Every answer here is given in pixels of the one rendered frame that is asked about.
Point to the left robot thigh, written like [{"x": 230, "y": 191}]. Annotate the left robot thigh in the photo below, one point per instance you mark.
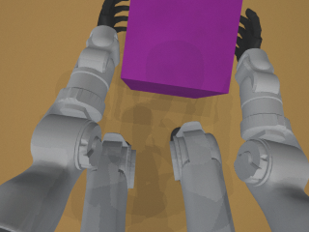
[{"x": 104, "y": 208}]

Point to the robot left hand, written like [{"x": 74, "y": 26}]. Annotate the robot left hand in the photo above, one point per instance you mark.
[{"x": 107, "y": 14}]

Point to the right robot forearm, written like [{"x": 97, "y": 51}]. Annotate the right robot forearm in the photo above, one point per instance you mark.
[{"x": 260, "y": 100}]

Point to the left robot forearm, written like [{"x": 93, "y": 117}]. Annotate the left robot forearm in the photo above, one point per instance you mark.
[{"x": 90, "y": 79}]

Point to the carton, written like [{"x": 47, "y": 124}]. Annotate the carton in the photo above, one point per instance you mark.
[{"x": 182, "y": 48}]

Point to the left robot upper arm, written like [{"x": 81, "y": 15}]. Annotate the left robot upper arm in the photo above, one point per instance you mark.
[{"x": 62, "y": 148}]

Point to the robot right hand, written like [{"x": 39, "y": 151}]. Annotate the robot right hand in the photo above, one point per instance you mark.
[{"x": 251, "y": 35}]

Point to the robot right shin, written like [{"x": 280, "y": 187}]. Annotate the robot right shin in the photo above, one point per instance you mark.
[{"x": 213, "y": 145}]

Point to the right robot upper arm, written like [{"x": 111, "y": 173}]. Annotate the right robot upper arm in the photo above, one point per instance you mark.
[{"x": 276, "y": 174}]

